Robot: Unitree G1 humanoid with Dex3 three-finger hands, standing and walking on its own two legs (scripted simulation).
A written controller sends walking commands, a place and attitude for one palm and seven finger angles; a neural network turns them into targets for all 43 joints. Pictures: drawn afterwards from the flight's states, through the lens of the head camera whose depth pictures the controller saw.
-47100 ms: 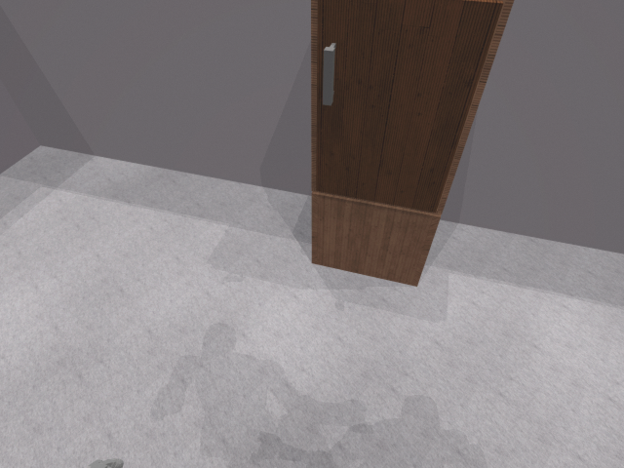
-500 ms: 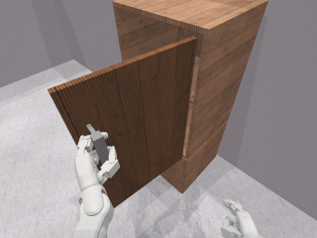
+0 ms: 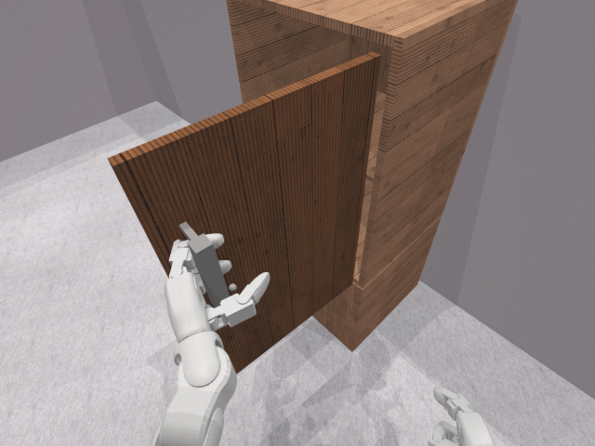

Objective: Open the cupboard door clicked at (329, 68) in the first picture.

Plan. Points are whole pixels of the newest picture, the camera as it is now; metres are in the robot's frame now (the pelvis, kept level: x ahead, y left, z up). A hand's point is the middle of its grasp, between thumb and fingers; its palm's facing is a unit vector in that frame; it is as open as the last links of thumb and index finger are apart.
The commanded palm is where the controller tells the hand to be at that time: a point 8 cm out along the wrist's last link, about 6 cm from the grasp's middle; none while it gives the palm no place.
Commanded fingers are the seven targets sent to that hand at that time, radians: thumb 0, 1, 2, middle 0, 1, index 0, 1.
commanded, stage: open thumb and fingers to let go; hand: left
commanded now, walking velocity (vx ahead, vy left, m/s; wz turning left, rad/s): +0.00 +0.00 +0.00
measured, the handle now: (204, 267) +0.33 +0.15 +0.09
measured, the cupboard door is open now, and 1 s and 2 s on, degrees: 86 88 88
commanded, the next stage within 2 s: slide the hand sideways off the handle in 0.44 s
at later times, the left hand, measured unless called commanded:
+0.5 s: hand (228, 287) +0.30 +0.11 +0.09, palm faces +0.37 -0.93 +0.01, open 14.3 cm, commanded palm +0.25 +0.15 +0.08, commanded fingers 0.00 -0.50 0.30 -0.15 -0.30 -0.15 -0.30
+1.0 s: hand (225, 314) +0.26 +0.11 +0.09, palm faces -0.06 -1.00 +0.01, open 15.9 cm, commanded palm +0.23 +0.17 +0.08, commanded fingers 0.00 -0.50 0.30 -0.15 -0.30 -0.15 -0.30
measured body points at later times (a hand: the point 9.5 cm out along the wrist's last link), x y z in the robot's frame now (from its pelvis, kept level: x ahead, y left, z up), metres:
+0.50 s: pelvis -0.01 +0.03 +0.00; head -0.02 +0.02 +0.45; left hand +0.27 +0.16 +0.09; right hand +0.17 -0.18 -0.10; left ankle +0.01 +0.14 -0.72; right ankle -0.01 -0.07 -0.72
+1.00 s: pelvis -0.02 +0.04 +0.00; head -0.02 +0.03 +0.45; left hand +0.26 +0.16 +0.09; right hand +0.15 -0.18 -0.09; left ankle +0.01 +0.14 -0.72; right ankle -0.01 -0.07 -0.72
